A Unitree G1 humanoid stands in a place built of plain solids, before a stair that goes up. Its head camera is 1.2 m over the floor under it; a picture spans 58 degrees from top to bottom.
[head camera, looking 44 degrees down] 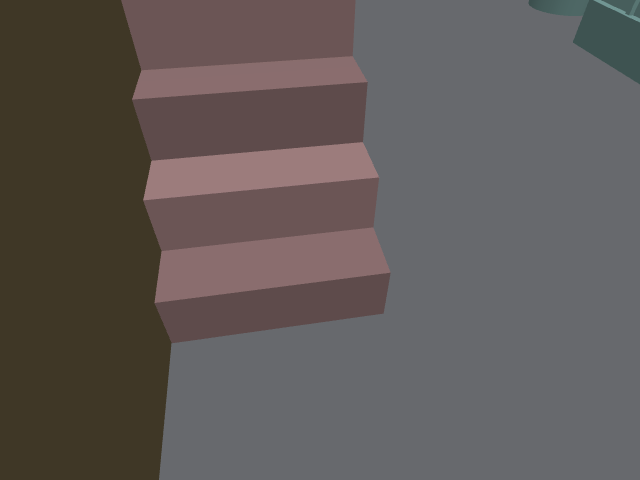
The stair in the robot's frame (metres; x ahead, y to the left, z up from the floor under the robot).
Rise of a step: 0.21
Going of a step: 0.21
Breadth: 0.70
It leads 9 degrees to the left of straight ahead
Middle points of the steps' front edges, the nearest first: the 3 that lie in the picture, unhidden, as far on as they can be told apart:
0.82 0.13 0.21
1.03 0.16 0.42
1.24 0.20 0.62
